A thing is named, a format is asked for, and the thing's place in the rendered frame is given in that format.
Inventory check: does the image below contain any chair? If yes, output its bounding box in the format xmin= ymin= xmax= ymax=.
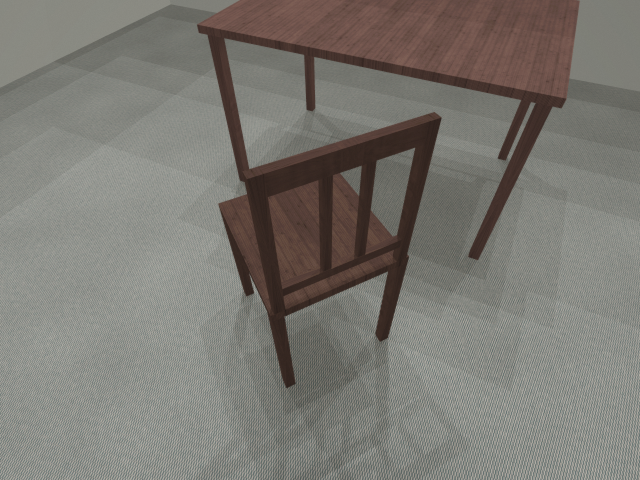
xmin=218 ymin=112 xmax=442 ymax=388

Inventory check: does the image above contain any table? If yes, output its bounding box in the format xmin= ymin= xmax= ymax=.
xmin=197 ymin=0 xmax=580 ymax=260

